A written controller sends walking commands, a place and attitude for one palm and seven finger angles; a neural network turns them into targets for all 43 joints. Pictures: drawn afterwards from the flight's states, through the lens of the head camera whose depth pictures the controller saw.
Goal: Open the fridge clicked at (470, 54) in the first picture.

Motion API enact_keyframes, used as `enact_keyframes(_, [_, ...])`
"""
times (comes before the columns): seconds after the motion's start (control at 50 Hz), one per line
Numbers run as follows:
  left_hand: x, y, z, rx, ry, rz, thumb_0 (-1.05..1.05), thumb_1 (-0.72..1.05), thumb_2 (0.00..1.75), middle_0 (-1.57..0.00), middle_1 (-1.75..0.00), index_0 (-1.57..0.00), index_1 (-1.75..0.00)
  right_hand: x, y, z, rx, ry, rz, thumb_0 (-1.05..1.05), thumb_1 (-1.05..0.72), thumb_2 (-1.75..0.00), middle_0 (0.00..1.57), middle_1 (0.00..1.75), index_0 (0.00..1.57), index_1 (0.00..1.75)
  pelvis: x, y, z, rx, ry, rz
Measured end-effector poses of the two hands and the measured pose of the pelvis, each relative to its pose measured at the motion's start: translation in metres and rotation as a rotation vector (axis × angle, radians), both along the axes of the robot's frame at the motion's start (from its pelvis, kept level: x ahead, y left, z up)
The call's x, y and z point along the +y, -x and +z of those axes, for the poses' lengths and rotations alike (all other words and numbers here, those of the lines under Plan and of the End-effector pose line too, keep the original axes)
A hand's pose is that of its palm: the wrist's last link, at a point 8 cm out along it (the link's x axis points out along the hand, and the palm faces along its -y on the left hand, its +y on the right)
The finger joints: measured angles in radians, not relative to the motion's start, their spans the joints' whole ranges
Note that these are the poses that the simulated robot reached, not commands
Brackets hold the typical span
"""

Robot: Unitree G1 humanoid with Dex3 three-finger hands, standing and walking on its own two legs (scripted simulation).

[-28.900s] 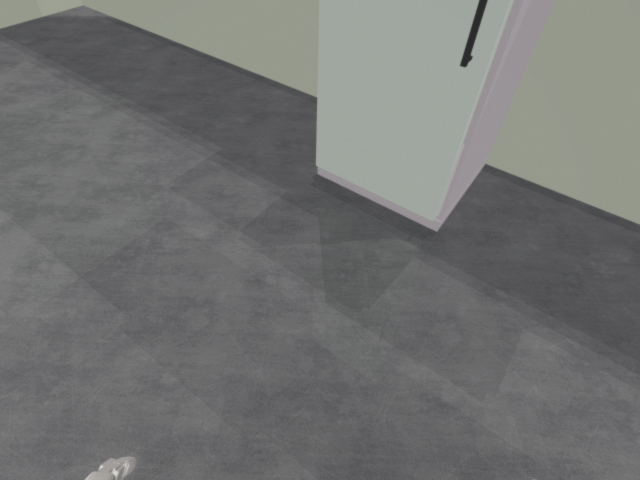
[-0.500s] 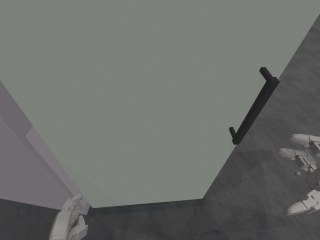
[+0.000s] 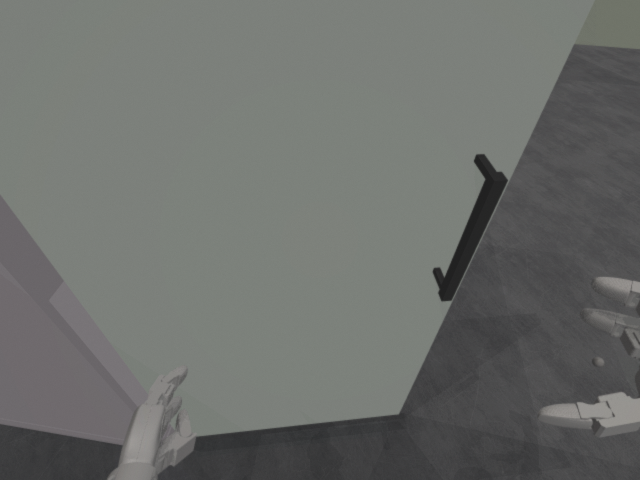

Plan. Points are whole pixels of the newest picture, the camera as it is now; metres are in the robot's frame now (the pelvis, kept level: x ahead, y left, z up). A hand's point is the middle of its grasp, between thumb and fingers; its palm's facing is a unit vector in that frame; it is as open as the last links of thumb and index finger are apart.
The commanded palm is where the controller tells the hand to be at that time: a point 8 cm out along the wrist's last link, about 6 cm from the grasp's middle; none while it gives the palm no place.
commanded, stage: draw the hand back to the body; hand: right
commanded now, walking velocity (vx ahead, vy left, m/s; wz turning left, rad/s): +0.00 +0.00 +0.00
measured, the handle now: (462, 236) +0.41 -0.19 +0.10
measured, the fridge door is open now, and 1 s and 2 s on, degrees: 75 75 75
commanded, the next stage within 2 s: step back with the hand held close in 0.96 s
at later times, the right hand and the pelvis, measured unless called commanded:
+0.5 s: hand (609, 334) +0.22 -0.26 +0.17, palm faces +0.46 +0.80 -0.39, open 9.6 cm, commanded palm +0.17 -0.30 +0.18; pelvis +0.02 +0.01 +0.02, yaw +1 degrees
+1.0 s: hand (597, 345) +0.21 -0.24 +0.17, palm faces +0.47 +0.79 -0.39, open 7.5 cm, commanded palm +0.16 -0.28 +0.19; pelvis +0.02 +0.03 +0.02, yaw +1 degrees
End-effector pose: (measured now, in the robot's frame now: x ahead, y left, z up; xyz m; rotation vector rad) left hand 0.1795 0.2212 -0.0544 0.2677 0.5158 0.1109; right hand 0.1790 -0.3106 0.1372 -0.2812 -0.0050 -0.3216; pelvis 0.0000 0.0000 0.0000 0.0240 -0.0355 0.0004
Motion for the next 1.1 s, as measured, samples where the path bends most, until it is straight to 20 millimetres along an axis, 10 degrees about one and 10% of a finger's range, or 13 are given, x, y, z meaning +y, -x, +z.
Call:
enact_keyframes(0.22, [-0.013,-0.004,-0.013,0.113,0.036,-0.026,0.01,0.9,0.9,-0.2,-0.3,-0.2,-0.3,-0.002,0.014,0.017,-0.018,0.109,-0.187,-0.01,0.06,-0.43,0.24,0.86,0.23,0.86,-0.005,-0.011,0.011,-0.03,0.013,0.008])
enact_keyframes(0.68, [0.029,-0.013,-0.008,0.132,0.035,0.037,0.01,0.91,0.9,-0.2,-0.3,-0.2,-0.3,0.028,0.007,0.052,-0.097,0.197,-0.14,0.0,-0.74,-0.82,0.22,0.39,0.21,0.39,0.019,-0.021,0.017,-0.06,0.02,0.024])
enact_keyframes(1.1, [0.035,-0.004,-0.01,0.133,0.035,0.052,0.01,0.91,0.9,-0.2,-0.3,-0.2,-0.3,0.034,0.013,0.047,-0.098,0.177,-0.141,0.01,-0.89,-0.89,0.21,0.3,0.21,0.31,0.025,-0.015,0.017,-0.078,0.018,0.025])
